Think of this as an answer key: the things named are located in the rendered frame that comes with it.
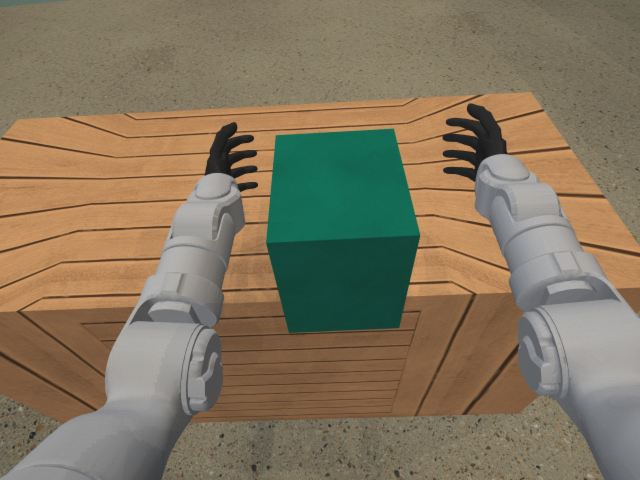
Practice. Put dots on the carton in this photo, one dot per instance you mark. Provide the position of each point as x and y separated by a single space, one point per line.
342 233

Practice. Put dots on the pedestal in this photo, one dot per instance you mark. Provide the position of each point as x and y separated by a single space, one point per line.
87 202

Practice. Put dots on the robot left forearm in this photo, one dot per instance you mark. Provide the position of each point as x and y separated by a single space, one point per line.
186 287

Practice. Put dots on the robot right forearm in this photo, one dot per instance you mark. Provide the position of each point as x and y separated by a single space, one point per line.
547 262

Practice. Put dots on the robot left hand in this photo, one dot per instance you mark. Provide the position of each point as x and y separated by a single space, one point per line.
220 161

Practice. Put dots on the left robot upper arm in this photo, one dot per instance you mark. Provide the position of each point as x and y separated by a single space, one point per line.
161 374

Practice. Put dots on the robot right hand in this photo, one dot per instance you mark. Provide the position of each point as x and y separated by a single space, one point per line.
488 143

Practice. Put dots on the right robot upper arm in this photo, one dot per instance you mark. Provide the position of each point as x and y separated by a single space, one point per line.
586 356

